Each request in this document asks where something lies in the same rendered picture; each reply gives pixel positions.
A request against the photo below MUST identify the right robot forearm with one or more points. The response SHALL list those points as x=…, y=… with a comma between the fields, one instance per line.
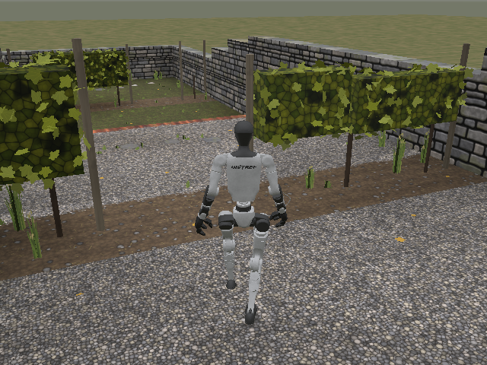
x=279, y=201

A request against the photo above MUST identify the robot right thigh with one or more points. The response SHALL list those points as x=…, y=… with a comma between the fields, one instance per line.
x=260, y=233

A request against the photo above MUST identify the robot right shin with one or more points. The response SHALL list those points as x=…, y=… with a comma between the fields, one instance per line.
x=254, y=286

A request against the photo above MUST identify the left robot forearm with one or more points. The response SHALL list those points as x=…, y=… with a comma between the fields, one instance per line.
x=206, y=205

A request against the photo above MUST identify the right robot upper arm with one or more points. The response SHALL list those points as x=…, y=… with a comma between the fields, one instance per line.
x=271, y=173

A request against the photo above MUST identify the robot left hand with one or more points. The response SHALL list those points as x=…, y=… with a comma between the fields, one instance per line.
x=199, y=224

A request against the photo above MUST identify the robot right hand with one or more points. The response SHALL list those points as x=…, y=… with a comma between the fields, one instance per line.
x=276, y=215

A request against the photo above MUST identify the left robot upper arm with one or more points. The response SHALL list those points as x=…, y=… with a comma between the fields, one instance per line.
x=215, y=175

